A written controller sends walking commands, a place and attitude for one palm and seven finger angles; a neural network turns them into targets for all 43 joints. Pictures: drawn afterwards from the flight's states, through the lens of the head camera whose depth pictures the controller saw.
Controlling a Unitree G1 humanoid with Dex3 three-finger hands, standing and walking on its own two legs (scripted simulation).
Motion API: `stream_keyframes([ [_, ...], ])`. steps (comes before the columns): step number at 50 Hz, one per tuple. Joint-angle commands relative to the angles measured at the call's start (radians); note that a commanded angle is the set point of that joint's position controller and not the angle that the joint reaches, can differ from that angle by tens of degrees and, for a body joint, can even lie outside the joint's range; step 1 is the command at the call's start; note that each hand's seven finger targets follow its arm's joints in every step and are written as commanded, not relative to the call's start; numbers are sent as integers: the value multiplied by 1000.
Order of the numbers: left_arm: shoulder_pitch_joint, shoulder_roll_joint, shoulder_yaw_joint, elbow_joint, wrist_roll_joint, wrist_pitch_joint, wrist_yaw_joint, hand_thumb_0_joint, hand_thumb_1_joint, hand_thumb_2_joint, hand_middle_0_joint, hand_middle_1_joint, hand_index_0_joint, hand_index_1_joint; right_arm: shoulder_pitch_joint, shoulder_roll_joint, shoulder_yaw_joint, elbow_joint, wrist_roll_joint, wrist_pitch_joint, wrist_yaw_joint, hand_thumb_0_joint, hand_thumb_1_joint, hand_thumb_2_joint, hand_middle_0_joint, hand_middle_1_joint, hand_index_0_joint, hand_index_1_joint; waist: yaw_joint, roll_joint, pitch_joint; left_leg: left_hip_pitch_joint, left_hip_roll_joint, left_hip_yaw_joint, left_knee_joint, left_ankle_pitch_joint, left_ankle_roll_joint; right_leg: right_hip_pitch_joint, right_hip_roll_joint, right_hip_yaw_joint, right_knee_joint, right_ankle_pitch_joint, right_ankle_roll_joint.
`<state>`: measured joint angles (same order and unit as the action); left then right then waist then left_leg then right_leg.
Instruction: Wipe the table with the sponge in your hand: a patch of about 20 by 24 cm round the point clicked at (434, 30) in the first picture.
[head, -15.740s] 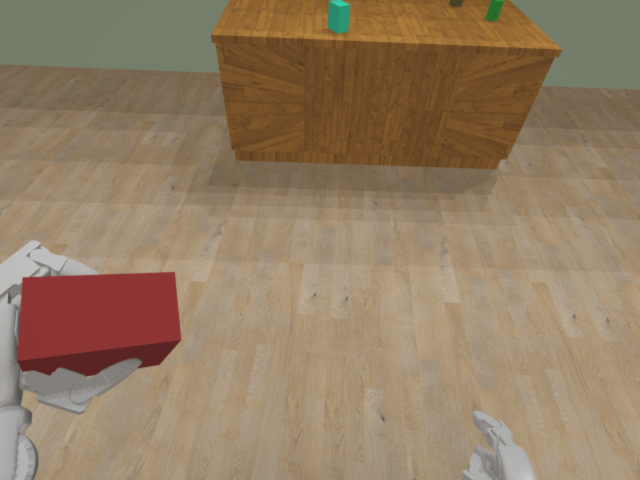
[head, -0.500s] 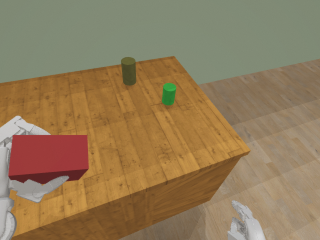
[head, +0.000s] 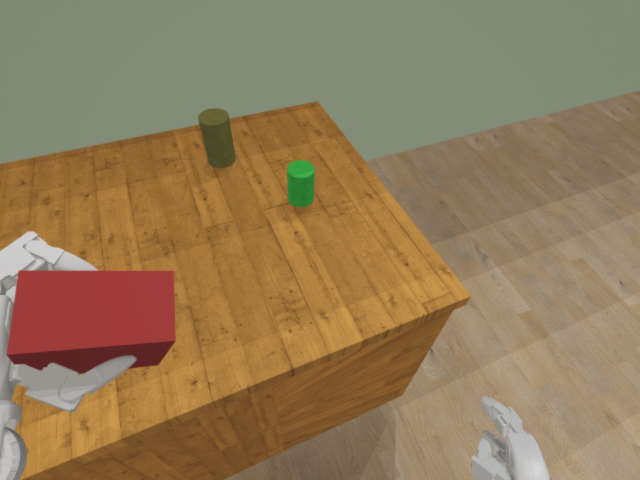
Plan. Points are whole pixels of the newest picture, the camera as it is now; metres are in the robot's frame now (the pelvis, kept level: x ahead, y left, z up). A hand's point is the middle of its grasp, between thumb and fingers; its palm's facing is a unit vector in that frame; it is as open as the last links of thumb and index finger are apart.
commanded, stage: shuffle to correct the standing spot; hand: left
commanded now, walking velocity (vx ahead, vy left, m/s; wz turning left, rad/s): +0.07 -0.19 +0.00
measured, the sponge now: (121, 324) +0.23 +0.21 +0.14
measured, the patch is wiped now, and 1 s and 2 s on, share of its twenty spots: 0.00 0.00 0.00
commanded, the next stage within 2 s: none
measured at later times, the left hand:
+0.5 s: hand (62, 334) +0.20 +0.24 +0.17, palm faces +0.36 -0.86 -0.36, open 10.3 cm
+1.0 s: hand (57, 334) +0.21 +0.25 +0.16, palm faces +0.33 -0.86 -0.38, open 10.3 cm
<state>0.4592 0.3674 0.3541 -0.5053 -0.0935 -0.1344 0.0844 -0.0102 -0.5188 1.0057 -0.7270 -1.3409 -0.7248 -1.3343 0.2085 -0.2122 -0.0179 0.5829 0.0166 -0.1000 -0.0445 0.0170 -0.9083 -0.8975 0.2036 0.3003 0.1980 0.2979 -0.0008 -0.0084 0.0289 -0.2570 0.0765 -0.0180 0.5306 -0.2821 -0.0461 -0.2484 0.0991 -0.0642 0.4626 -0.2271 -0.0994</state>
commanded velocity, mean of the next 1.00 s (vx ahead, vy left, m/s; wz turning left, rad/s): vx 0.07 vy -0.19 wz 0.00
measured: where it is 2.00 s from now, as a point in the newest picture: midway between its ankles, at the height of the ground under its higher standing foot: outside the picture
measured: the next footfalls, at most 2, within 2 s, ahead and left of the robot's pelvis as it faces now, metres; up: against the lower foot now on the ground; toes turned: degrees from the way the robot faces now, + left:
none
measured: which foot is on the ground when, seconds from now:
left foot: down 0.00-1.00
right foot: down 0.00-1.00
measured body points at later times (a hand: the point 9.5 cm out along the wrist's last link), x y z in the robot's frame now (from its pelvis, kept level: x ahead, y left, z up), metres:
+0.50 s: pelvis -0.01 -0.01 +0.00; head +0.00 +0.01 +0.45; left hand +0.18 +0.28 +0.18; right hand +0.17 -0.23 -0.08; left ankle +0.00 +0.16 -0.73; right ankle +0.01 -0.06 -0.74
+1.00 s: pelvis -0.01 +0.00 +0.00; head +0.01 +0.01 +0.45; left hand +0.18 +0.29 +0.18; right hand +0.16 -0.22 -0.08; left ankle +0.00 +0.16 -0.74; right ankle +0.01 -0.06 -0.74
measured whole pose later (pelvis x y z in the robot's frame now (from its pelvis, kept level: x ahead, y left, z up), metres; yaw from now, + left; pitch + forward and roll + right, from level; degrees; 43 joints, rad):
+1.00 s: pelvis -0.01 +0.00 +0.00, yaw +0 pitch +0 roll -1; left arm 0.47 0.39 0.36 -0.50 -0.09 -0.11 0.07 -0.01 -0.52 1.01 -0.73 -1.34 -0.72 -1.33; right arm 0.22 -0.19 0.01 0.56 0.02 -0.07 -0.04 0.02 -0.91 -0.90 0.20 0.30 0.20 0.30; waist 0.00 -0.01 0.03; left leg -0.26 0.08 -0.02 0.52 -0.27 -0.05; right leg -0.24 0.10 -0.07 0.44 -0.20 -0.09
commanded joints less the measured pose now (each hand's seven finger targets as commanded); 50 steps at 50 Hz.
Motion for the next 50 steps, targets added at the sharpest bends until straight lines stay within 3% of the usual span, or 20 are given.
stream_keyframes([
  [1, -45, 201, 149, -248, -10, -75, 23, 0, 100, 1300, -1200, -1600, -1200, -1600, -90, -111, -40, -167, -1, -46, -7, 0, -900, -900, 200, 300, 200, 300, 2, 42, -201, 83, 26, -8, 6, 289, 67, 94, -186, 151, -68, 361, 41],
  [4, -13, 198, 154, -232, -15, -69, 16, 0, 100, 1300, -1200, -1600, -1200, -1600, -88, -111, -41, -169, 1, -36, -5, 0, -900, -900, 200, 300, 200, 300, -2, 34, -204, 82, 34, -5, 21, 354, 67, 115, -181, 130, -47, 446, 58],
  [6, -2, 202, 162, -205, -16, -65, 14, 0, 100, 1300, -1200, -1600, -1200, -1600, -83, -111, -41, -171, 2, -27, -3, 0, -900, -900, 200, 300, 200, 300, -1, 18, -188, 57, 31, -1, 28, 317, 65, 121, -183, 132, -61, 432, 65],
  [8, 18, 196, 157, -209, -21, -60, 10, 0, 100, 1300, -1200, -1600, -1200, -1600, -90, -109, -40, -171, 7, -21, 0, 0, -900, -900, 200, 300, 200, 300, -5, 21, -177, 68, 21, 6, 30, 267, 67, 91, -188, 143, -75, 406, 63],
  [12, -11, 194, 145, -209, -19, -58, 10, 0, 100, 1300, -1200, -1600, -1200, -1600, -88, -107, -33, -176, 5, -14, -1, 0, -900, -900, 200, 300, 200, 300, -2, 8, -129, 46, 17, -7, -2, 102, 71, 27, -184, 168, -137, 174, 77],
  [14, -44, 192, 131, -241, -19, -60, 11, 0, 100, 1300, -1200, -1600, -1200, -1600, -99, -102, -28, -179, 5, -17, -3, 0, -900, -900, 200, 300, 200, 300, -5, 31, -111, 63, 21, -22, -25, 80, 75, -15, -177, 162, -143, 99, 69],
  [19, -102, 200, 128, -250, -10, -61, 15, 0, 100, 1300, -1200, -1600, -1200, -1600, -102, -102, -23, -172, 1, -25, -7, 0, -900, -900, 200, 300, 200, 300, 0, 80, -118, 59, 47, -47, -78, 81, 84, 10, -150, 153, -132, 90, 88],
  [21, -100, 193, 123, -225, -4, -55, 17, 0, 100, 1300, -1200, -1600, -1200, -1600, -94, -101, -24, -172, 1, -25, -6, 0, -900, -900, 200, 300, 200, 300, 4, 69, -124, 43, 50, -43, -74, 82, 85, 38, -146, 154, -134, 102, 99],
  [24, -103, 177, 105, -218, -5, -50, 14, 0, 100, 1300, -1200, -1600, -1200, -1600, -91, -100, -24, -172, 3, -28, -3, 0, -900, -900, 200, 300, 200, 300, -1, 72, -126, 49, 41, -39, -70, 75, 81, 32, -150, 149, -132, 101, 83],
  [27, -93, 170, 100, -192, -3, -41, 12, 0, 100, 1300, -1200, -1600, -1200, -1600, -84, -99, -23, -175, 8, -22, 2, 0, -900, -900, 200, 300, 200, 300, 0, 25, -115, 31, 27, -31, -51, 27, 76, 23, -162, 167, -159, 42, 76],
  [31, -75, 178, 108, -205, -5, -43, 11, 0, 100, 1300, -1200, -1600, -1200, -1600, -87, -95, -18, -181, 8, -20, 3, 0, -900, -900, 200, 300, 200, 300, -1, 28, -112, 36, 28, -39, -58, 25, 78, 5, -163, 167, -161, 25, 61],
  [34, -79, 200, 124, -242, -5, -54, 12, 0, 100, 1300, -1200, -1600, -1200, -1600, -97, -96, -15, -181, 5, -23, 0, 0, -900, -900, 200, 300, 200, 300, -1, 88, -128, 45, 50, -59, -93, 82, 80, 27, -148, 139, -122, 81, 55],
  [37, -71, 204, 134, -227, -1, -52, 14, 0, 100, 1300, -1200, -1600, -1200, -1600, -89, -97, -18, -181, 4, -23, -2, 0, -900, -900, 200, 300, 200, 300, 4, 87, -124, 20, 65, -67, -99, 109, 83, 62, -137, 133, -112, 116, 70],
  [43, -53, 189, 120, -221, -4, -54, 5, 0, 100, 1300, -1200, -1600, -1200, -1600, -83, -100, -21, -178, 7, -28, 2, 0, -900, -900, 200, 300, 200, 300, 1, 114, -130, 36, 67, -71, -105, 128, 81, 57, -130, 117, -100, 136, 55],
  [47, -54, 180, 115, -198, -2, -47, 6, 0, 100, 1300, -1200, -1600, -1200, -1600, -77, -103, -26, -180, 8, -25, 3, 0, -900, -900, 200, 300, 200, 300, 1, 58, -129, 24, 54, -59, -76, 87, 76, 56, -143, 138, -117, 123, 53],
  [50, -65, 182, 115, -203, -5, -46, 7, 0, 100, 1300, -1200, -1600, -1200, -1600, -79, -101, -24, -179, 9, -25, 2, 0, -900, -900, 200, 300, 200, 300, -3, 58, -125, 28, 41, -52, -65, 56, 75, 35, -150, 149, -126, 98, 45],
])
